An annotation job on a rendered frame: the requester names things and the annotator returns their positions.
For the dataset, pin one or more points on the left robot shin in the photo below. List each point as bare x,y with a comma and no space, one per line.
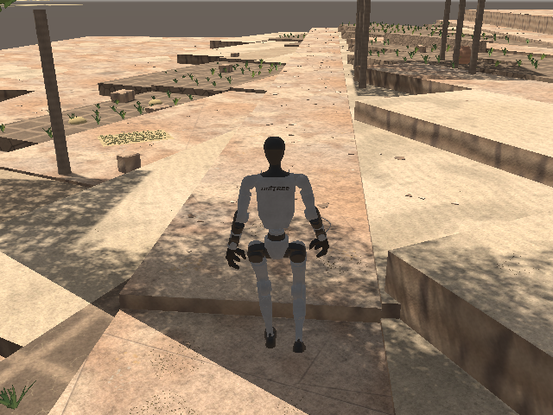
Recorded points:
266,309

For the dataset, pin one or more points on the robot left forearm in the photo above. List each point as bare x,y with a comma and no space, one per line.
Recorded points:
236,233

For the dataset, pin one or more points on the robot left upper arm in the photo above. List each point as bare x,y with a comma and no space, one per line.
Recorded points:
249,182

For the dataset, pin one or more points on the left robot hand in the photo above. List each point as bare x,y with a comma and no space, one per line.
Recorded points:
230,256

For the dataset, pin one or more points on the robot right upper arm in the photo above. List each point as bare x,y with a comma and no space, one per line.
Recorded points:
308,199

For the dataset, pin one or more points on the robot right forearm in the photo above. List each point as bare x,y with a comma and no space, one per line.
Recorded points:
318,227

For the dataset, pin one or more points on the right robot hand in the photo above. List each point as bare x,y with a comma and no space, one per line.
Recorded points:
318,244

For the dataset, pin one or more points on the robot right foot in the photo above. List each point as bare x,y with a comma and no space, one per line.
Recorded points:
299,347

